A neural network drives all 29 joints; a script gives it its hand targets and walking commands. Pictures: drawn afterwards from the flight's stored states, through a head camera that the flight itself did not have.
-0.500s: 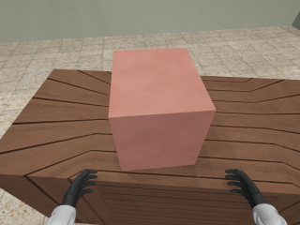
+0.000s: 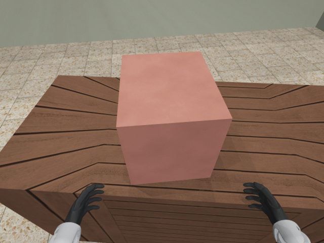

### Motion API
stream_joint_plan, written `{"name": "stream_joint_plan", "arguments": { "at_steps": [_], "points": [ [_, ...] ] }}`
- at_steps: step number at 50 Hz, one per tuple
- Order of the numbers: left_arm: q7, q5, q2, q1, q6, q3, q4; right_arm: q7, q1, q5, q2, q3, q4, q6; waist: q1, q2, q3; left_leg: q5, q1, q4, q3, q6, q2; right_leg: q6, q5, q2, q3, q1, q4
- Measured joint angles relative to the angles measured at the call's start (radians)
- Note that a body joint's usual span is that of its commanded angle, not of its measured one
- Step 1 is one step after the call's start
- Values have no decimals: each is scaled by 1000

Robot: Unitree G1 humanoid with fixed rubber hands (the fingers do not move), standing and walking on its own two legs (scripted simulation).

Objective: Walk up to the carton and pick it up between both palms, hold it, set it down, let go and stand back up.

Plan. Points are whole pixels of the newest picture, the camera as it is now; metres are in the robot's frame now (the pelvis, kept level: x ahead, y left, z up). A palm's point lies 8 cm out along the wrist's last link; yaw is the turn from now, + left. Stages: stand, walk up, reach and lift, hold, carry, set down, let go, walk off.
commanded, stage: stand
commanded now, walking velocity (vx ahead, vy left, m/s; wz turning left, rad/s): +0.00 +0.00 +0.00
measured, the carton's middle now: (166, 116) +0.47 +0.03 +0.04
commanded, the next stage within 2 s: none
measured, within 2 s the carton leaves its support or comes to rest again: neither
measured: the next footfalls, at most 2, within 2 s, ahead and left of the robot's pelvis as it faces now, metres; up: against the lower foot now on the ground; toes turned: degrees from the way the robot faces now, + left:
none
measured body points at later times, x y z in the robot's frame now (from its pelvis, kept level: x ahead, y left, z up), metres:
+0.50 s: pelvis +0.00 +0.00 +0.00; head +0.00 +0.01 +0.45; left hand +0.20 +0.25 -0.04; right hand +0.22 -0.24 -0.03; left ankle +0.03 +0.14 -0.73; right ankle +0.02 -0.10 -0.73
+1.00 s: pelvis +0.00 +0.00 +0.00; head +0.01 +0.01 +0.45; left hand +0.14 +0.29 -0.10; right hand +0.22 -0.24 -0.03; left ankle +0.03 +0.14 -0.73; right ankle +0.02 -0.10 -0.73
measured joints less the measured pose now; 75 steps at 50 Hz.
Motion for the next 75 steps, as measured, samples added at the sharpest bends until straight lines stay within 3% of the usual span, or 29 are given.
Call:
{"name": "stream_joint_plan", "arguments": {
  "at_steps": [24,34,42,75],
  "points": [
    [8,0,12,0,12,1,26,0,0,0,-4,0,0,-7,0,7,-1,0,-1,1,0,0,0,-2,0,0,0,-2,2],
    [25,0,51,2,84,41,196,0,0,0,-9,0,-6,-23,0,6,18,0,-2,2,0,0,0,-2,-1,0,0,-2,2],
    [24,0,59,2,91,46,259,-2,0,0,-14,0,-12,-31,0,5,32,0,-2,2,0,0,-1,-3,-4,-1,0,-2,2],
    [24,0,65,2,94,46,295,-5,0,0,-19,0,-12,-32,0,9,32,0,-3,2,0,0,-3,-3,-7,-3,0,-2,2]
  ]
}}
